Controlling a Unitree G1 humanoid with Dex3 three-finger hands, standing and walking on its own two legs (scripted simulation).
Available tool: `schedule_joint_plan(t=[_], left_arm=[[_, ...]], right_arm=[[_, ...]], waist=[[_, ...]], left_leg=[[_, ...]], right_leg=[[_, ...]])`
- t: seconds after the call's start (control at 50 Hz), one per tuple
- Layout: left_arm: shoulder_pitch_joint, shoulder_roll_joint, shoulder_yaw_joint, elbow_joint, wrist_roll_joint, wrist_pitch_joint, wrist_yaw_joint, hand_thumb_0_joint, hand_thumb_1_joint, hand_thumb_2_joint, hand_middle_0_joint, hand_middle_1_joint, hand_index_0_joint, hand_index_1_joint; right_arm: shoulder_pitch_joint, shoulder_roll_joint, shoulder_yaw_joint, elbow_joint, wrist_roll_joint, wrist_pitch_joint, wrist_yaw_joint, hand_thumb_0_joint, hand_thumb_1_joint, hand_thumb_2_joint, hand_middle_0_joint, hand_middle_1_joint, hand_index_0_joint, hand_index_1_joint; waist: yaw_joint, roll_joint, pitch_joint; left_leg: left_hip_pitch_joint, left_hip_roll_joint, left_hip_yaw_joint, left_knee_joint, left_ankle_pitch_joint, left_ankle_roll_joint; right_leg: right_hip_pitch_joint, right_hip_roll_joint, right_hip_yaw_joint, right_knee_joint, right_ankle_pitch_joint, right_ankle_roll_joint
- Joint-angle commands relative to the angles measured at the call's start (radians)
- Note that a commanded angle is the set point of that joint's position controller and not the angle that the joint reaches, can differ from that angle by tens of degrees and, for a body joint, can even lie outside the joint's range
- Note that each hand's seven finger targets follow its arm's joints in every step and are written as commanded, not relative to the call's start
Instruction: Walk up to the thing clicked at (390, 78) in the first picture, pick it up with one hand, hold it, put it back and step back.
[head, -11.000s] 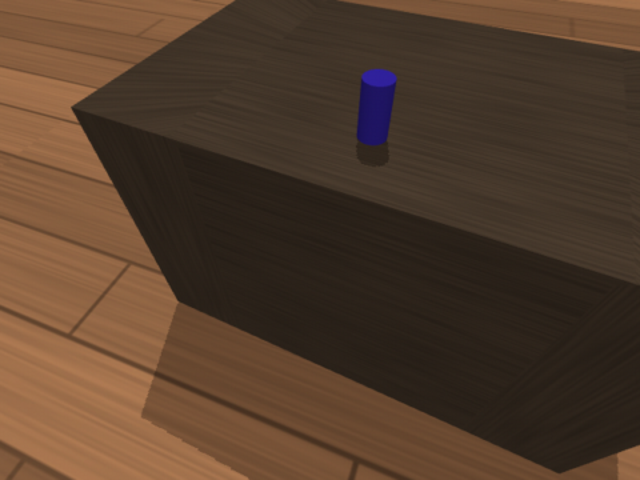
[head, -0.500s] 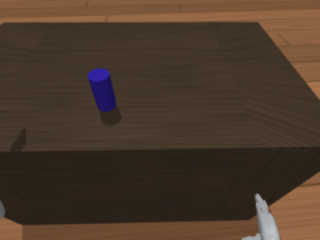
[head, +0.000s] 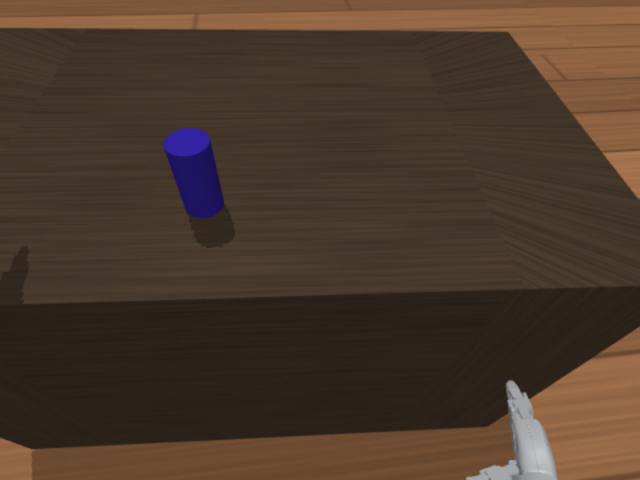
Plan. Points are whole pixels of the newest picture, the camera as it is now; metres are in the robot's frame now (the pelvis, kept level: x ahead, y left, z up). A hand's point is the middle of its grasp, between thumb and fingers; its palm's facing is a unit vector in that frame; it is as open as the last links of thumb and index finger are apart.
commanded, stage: go down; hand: left
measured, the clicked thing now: (196, 175) +0.50 +0.17 +0.09
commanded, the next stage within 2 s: approach in 0.32 s
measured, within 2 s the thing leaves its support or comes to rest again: neither
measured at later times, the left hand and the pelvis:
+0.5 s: hand out of the picture +0.39 +0.36 +0.21, palm faces +0.14 -0.99 +0.00, open 17.6 cm; pelvis +0.00 +0.00 +0.00, yaw +0 degrees
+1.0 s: hand (151, 190) +0.46 +0.22 +0.10, palm faces +0.00 -1.00 +0.06, open 17.6 cm; pelvis -0.02 +0.00 -0.02, yaw -2 degrees
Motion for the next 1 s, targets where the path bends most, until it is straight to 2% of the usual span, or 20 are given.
schedule_joint_plan(t=[0.0,0.12,0.14,0.2,0.24,0.3,0.36,0.38,0.4,0.42,0.52,0.6,0.7,0.74,0.78,0.82,0.84,0.92,0.94,0.98], left_arm=[[-0.367,0.360,0.040,-0.190,-0.032,-0.064,-0.004,0.000,-0.579,0.072,-0.041,-0.055,-0.047,-0.056],[-0.375,0.356,0.045,-0.231,-0.040,-0.055,-0.012,0.000,-0.569,0.069,-0.042,-0.050,-0.048,-0.050],[-0.390,0.363,0.047,-0.251,-0.036,-0.056,-0.009,0.000,-0.567,0.066,-0.041,-0.051,-0.048,-0.050],[-0.385,0.367,0.050,-0.263,-0.030,-0.049,-0.003,0.000,-0.565,0.068,-0.042,-0.052,-0.048,-0.051],[-0.405,0.366,0.056,-0.272,-0.036,-0.048,-0.001,0.000,-0.561,0.072,-0.040,-0.052,-0.046,-0.051],[-0.384,0.371,0.051,-0.240,-0.023,-0.043,0.004,0.000,-0.578,0.067,-0.042,-0.053,-0.048,-0.053],[-0.313,0.312,0.019,-0.164,-0.030,-0.036,-0.008,0.000,-0.568,0.060,-0.045,-0.056,-0.054,-0.052],[-0.360,0.360,0.048,-0.236,-0.031,-0.052,-0.007,0.000,-0.582,0.058,-0.046,-0.059,-0.056,-0.055],[-0.330,0.351,0.042,-0.188,-0.025,-0.050,-0.006,0.000,-0.605,0.125,-0.059,-0.092,-0.045,-0.113],[-0.371,0.394,0.064,-0.256,-0.024,-0.063,-0.002,0.000,-0.538,0.067,-0.043,-0.062,-0.037,-0.070],[-0.361,0.243,-0.019,-0.196,-0.039,-0.086,-0.008,0.000,-0.569,0.071,-0.034,-0.052,-0.026,-0.063],[-0.381,0.173,-0.055,-0.175,-0.051,-0.120,0.006,0.000,-0.583,0.075,-0.033,-0.058,-0.028,-0.068],[-0.433,0.112,-0.069,-0.237,-0.058,-0.193,0.060,0.000,-0.575,0.067,-0.034,-0.057,-0.034,-0.061],[-0.462,0.071,-0.079,-0.279,-0.060,-0.217,0.092,0.000,-0.597,0.050,-0.043,-0.060,-0.047,-0.062],[-0.483,0.017,-0.101,-0.308,-0.064,-0.240,0.127,0.000,-0.597,0.058,-0.039,-0.061,-0.044,-0.061],[-0.468,-0.017,-0.112,-0.292,-0.057,-0.249,0.167,0.000,-0.609,0.059,-0.046,-0.059,-0.047,-0.062],[-0.429,-0.024,-0.111,-0.235,-0.052,-0.252,0.187,0.000,-0.611,0.065,-0.047,-0.061,-0.048,-0.066],[-0.430,0.019,-0.077,-0.255,-0.029,-0.286,0.281,0.000,-0.538,0.061,-0.038,-0.062,-0.050,-0.054],[-0.478,0.059,-0.042,-0.345,-0.027,-0.303,0.311,0.000,-0.559,0.048,-0.042,-0.062,-0.057,-0.052],[-0.459,0.034,-0.033,-0.337,-0.019,-0.308,0.356,0.000,-0.569,0.045,-0.048,-0.062,-0.064,-0.051]], right_arm=[[-0.063,-0.159,-0.059,-0.139,0.001,-0.045,-0.007,0.000,0.533,-0.054,0.049,0.050,0.049,0.050],[-0.060,-0.148,-0.046,-0.163,0.001,-0.037,-0.001,0.000,0.536,-0.052,0.050,0.050,0.049,0.050],[-0.073,-0.171,-0.070,-0.174,0.000,-0.039,-0.003,0.000,0.536,-0.052,0.049,0.050,0.049,0.050],[-0.051,-0.170,-0.070,-0.156,-0.002,-0.034,-0.002,0.000,0.535,-0.052,0.049,0.050,0.049,0.050],[-0.061,-0.147,-0.048,-0.164,-0.001,-0.035,0.002,0.000,0.540,-0.051,0.049,0.050,0.049,0.050],[-0.059,-0.175,-0.076,-0.192,-0.002,-0.034,-0.001,0.000,0.535,-0.053,0.049,0.050,0.049,0.050],[-0.027,-0.142,-0.048,-0.169,0.003,-0.027,0.006,0.000,0.537,-0.050,0.050,0.049,0.049,0.049],[-0.025,-0.161,-0.064,-0.192,0.000,-0.030,0.005,0.000,0.536,-0.051,0.049,0.049,0.049,0.050],[-0.042,-0.172,-0.070,-0.212,-0.001,-0.031,0.004,0.000,0.532,-0.051,0.049,0.050,0.049,0.050],[-0.046,-0.184,-0.078,-0.260,0.000,-0.033,0.003,0.000,0.564,-0.045,0.048,0.050,0.048,0.051],[-0.058,-0.105,-0.011,-0.211,0.003,-0.042,0.013,0.000,0.558,-0.047,0.048,0.051,0.049,0.051],[-0.059,-0.145,-0.041,-0.204,-0.004,-0.052,0.007,0.000,0.568,-0.045,0.048,0.051,0.049,0.051],[-0.033,-0.142,-0.035,-0.195,-0.010,-0.061,0.019,0.000,0.571,-0.043,0.049,0.051,0.049,0.051],[-0.041,-0.169,-0.063,-0.261,-0.014,-0.064,0.022,0.000,0.566,-0.043,0.049,0.051,0.049,0.051],[-0.018,-0.127,-0.024,-0.258,-0.013,-0.057,0.037,0.000,0.565,-0.043,0.049,0.051,0.049,0.051],[-0.002,-0.126,-0.034,-0.262,-0.014,-0.046,0.046,0.000,0.561,-0.045,0.049,0.051,0.049,0.051],[0.003,-0.163,-0.070,-0.294,-0.014,-0.043,0.049,0.000,0.556,-0.047,0.049,0.051,0.049,0.051],[0.027,-0.145,-0.073,-0.319,-0.018,-0.013,0.088,0.000,0.567,-0.042,0.049,0.050,0.049,0.050],[0.025,-0.167,-0.101,-0.322,-0.022,-0.005,0.094,0.000,0.558,-0.044,0.049,0.050,0.049,0.050],[0.017,-0.145,-0.095,-0.377,-0.023,0.007,0.111,0.000,0.550,-0.045,0.049,0.050,0.049,0.050]], waist=[[0.014,0.186,-0.313],[0.022,0.181,-0.358],[0.016,0.181,-0.354],[0.018,0.205,-0.347],[0.020,0.196,-0.329],[0.012,0.147,-0.334],[0.017,0.145,-0.265],[0.022,0.160,-0.283],[0.019,0.150,-0.310],[0.021,0.147,-0.331],[0.011,0.142,-0.245],[-0.030,0.173,-0.257],[-0.041,0.192,-0.303],[-0.065,0.162,-0.377],[-0.055,0.185,-0.367],[-0.058,0.168,-0.368],[-0.072,0.148,-0.367],[-0.019,0.173,-0.329],[-0.003,0.205,-0.404],[0.012,0.189,-0.442]], left_leg=[[0.258,-0.008,-0.004,-0.037,0.404,-0.006],[0.275,-0.004,-0.006,-0.020,0.498,-0.005],[0.284,-0.004,-0.005,-0.019,0.505,-0.005],[0.305,0.001,-0.008,-0.016,0.534,-0.010],[0.291,-0.002,-0.005,-0.019,0.512,-0.008],[0.244,-0.015,0.005,-0.023,0.456,0.005],[0.225,-0.015,0.005,-0.034,0.391,0.004],[0.223,-0.017,0.008,-0.034,0.387,0.001],[0.237,-0.016,0.005,-0.034,0.397,0.003],[0.238,-0.017,0.008,-0.031,0.402,0.004],[0.202,-0.012,0.002,-0.040,0.317,0.006],[0.213,-0.014,0.008,-0.038,0.224,0.005],[0.240,-0.002,-0.002,0.004,0.247,-0.003],[0.270,-0.001,-0.002,0.034,0.285,0.003],[0.262,0.010,-0.009,0.046,0.321,-0.008],[0.242,0.006,-0.003,0.067,0.315,-0.002],[0.223,0.009,-0.006,0.075,0.309,-0.003],[0.113,0.007,0.002,0.090,0.245,-0.010],[0.135,0.012,-0.002,0.100,0.278,-0.016],[0.104,0.011,0.001,0.117,0.288,-0.012]], right_leg=[[0.039,0.036,-0.034,-0.019,0.250,-0.057],[0.061,0.036,-0.035,-0.011,0.309,-0.057],[0.055,0.035,-0.034,-0.011,0.319,-0.056],[0.030,0.038,-0.036,-0.009,0.313,-0.058],[0.040,0.037,-0.037,-0.015,0.305,-0.057],[0.080,0.030,-0.028,-0.013,0.318,-0.050],[0.032,0.034,-0.033,-0.022,0.251,-0.053],[0.049,0.032,-0.034,-0.018,0.256,-0.052],[0.054,0.033,-0.035,-0.017,0.259,-0.054],[0.075,0.031,-0.033,-0.016,0.274,-0.051],[0.003,0.036,-0.034,-0.016,0.194,-0.052],[-0.054,0.036,-0.032,-0.005,0.141,-0.050],[-0.115,0.038,-0.038,0.033,0.139,-0.051],[-0.110,0.036,-0.034,0.044,0.175,-0.046],[-0.132,0.041,-0.038,0.064,0.175,-0.047],[-0.145,0.038,-0.032,0.074,0.177,-0.046],[-0.152,0.036,-0.030,0.084,0.168,-0.046],[-0.122,0.035,-0.024,0.110,0.126,-0.052],[-0.102,0.038,-0.026,0.127,0.148,-0.054],[-0.060,0.037,-0.024,0.146,0.162,-0.053]])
